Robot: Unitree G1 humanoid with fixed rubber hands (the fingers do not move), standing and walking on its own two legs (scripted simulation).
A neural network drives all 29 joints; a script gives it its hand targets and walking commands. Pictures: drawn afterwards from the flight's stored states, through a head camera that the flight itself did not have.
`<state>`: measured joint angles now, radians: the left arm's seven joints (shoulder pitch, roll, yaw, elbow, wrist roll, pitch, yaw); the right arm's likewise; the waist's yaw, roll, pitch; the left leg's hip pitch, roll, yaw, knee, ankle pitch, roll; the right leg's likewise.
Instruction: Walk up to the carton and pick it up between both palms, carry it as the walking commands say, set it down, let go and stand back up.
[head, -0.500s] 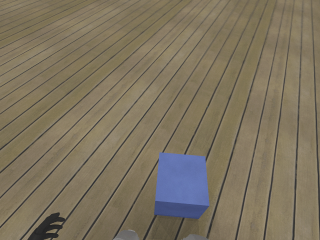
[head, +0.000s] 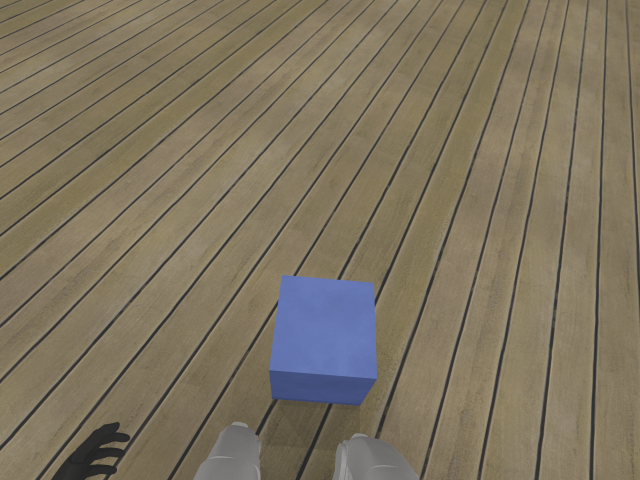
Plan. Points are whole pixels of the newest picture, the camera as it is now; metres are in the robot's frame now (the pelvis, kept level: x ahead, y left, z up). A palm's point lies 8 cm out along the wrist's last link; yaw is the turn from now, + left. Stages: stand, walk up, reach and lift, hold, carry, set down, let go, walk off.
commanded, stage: walk up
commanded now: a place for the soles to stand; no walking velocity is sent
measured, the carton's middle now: (321, 342) +0.51 -0.03 -0.58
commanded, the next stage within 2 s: none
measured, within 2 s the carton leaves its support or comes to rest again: neither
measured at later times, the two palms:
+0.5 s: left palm out of the picture +0.05 +0.32 -0.06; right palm out of the picture +0.04 -0.33 -0.07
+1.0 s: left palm out of the picture +0.05 +0.31 -0.07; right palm out of the picture +0.06 -0.33 -0.07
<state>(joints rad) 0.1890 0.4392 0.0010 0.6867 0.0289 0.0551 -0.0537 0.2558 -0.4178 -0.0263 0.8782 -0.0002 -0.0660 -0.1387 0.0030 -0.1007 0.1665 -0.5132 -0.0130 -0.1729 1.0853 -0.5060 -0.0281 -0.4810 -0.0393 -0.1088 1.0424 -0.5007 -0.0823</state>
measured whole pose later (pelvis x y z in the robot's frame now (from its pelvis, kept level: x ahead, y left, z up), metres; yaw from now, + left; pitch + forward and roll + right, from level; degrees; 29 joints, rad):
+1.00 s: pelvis -0.01 -0.01 +0.02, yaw +4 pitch -3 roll -1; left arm 0.29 0.44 0.00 0.74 0.03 0.01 -0.02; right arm 0.29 -0.42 -0.03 0.89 0.00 -0.04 -0.05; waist 0.00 0.00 0.08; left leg -0.41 -0.01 -0.15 0.90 -0.48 0.00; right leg -0.36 0.00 -0.09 0.85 -0.43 -0.04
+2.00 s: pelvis -0.02 -0.04 +0.02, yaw +5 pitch -4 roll -1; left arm 0.23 0.44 0.00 0.74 0.03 0.02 -0.03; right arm 0.24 -0.42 -0.03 0.91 0.00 -0.04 -0.09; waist 0.00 0.01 0.15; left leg -0.46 -0.01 -0.14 1.05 -0.51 -0.02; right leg -0.37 0.02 -0.13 0.85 -0.42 -0.07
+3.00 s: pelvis +0.00 -0.03 +0.03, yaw +4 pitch -3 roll -2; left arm 0.22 0.43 0.00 0.74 0.03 0.02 -0.02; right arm 0.24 -0.42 -0.03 0.90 0.00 -0.06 -0.07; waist 0.00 -0.02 0.12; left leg -0.40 -0.02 -0.11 0.87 -0.42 -0.01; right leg -0.38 0.01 -0.09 0.91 -0.53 -0.04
